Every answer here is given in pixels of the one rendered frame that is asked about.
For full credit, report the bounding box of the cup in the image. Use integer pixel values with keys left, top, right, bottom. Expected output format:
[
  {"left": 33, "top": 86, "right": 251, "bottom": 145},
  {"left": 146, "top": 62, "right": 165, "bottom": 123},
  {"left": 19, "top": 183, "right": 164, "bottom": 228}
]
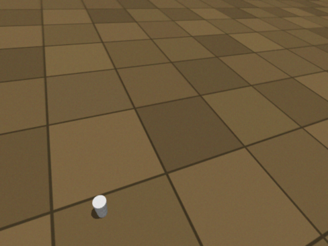
[{"left": 92, "top": 195, "right": 108, "bottom": 218}]

